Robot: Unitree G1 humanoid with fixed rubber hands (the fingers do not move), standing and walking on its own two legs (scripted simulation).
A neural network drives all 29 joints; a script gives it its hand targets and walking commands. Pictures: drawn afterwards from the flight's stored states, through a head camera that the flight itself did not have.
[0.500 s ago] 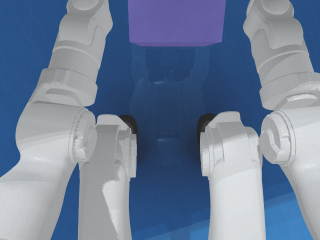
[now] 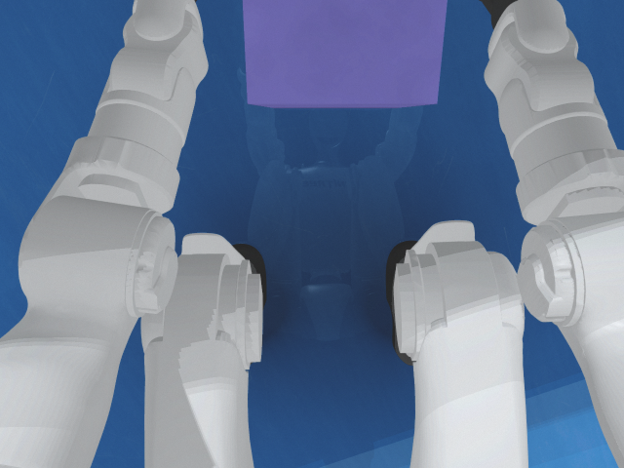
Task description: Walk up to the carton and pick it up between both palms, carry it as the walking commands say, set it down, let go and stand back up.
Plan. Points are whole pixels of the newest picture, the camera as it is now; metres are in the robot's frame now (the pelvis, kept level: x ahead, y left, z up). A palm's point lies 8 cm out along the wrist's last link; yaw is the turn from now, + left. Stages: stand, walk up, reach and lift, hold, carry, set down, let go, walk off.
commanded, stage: reach and lift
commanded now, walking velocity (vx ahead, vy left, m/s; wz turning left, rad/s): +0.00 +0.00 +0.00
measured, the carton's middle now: (339, 8) +0.53 -0.03 -0.26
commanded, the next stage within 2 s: none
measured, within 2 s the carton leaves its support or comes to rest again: leaves its support in 1.40 s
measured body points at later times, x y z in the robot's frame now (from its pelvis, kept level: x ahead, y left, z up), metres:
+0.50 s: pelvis +0.01 +0.00 +0.00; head +0.38 -0.02 +0.24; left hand +0.56 +0.10 -0.20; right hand +0.54 -0.17 -0.20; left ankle +0.10 +0.14 -0.32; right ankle +0.10 -0.14 -0.32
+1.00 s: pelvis +0.01 +0.00 -0.01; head +0.38 -0.02 +0.25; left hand +0.56 +0.10 -0.19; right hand +0.54 -0.17 -0.20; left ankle +0.10 +0.14 -0.32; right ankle +0.10 -0.14 -0.32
